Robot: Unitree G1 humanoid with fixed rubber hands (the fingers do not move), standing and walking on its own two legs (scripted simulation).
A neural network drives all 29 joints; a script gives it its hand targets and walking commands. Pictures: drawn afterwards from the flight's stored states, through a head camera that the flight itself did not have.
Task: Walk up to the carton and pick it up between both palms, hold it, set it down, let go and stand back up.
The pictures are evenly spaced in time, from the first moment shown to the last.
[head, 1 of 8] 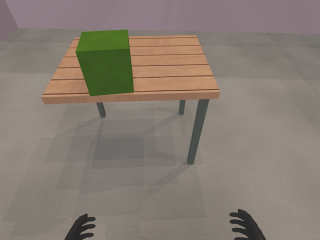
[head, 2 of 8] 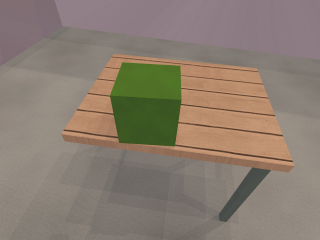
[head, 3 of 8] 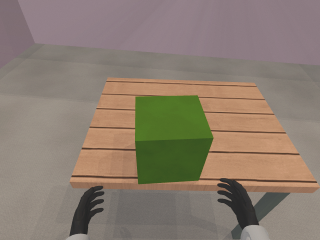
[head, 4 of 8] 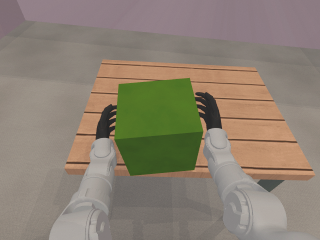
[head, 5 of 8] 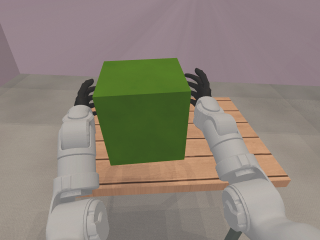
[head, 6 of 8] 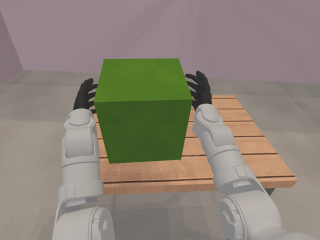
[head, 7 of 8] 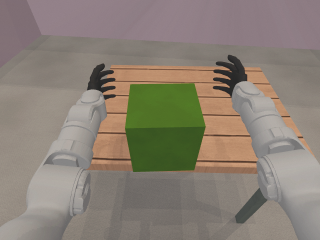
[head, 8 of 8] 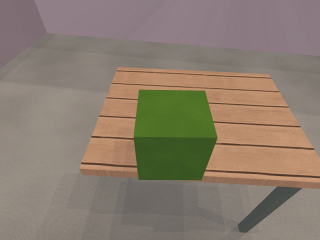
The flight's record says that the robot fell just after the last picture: no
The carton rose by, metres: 0.19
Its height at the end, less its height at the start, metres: +0.00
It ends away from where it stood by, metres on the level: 0.03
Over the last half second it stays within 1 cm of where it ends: yes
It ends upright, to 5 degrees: yes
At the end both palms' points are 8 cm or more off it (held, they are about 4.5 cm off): yes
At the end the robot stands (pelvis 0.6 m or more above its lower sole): yes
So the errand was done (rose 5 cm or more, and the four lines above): yes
